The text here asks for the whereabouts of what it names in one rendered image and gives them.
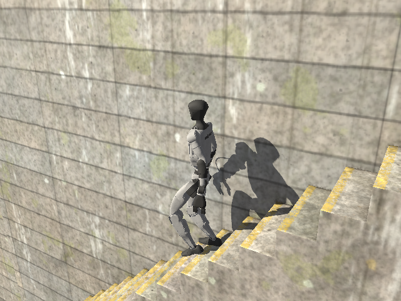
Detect stairs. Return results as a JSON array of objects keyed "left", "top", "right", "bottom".
[{"left": 84, "top": 145, "right": 401, "bottom": 301}]

